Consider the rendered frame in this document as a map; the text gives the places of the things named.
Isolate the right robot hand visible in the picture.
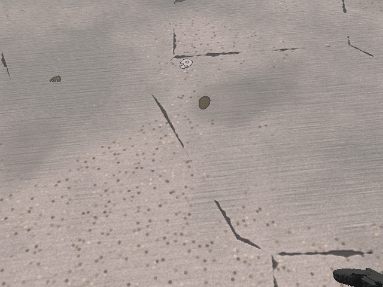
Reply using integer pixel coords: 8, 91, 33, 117
333, 268, 383, 287

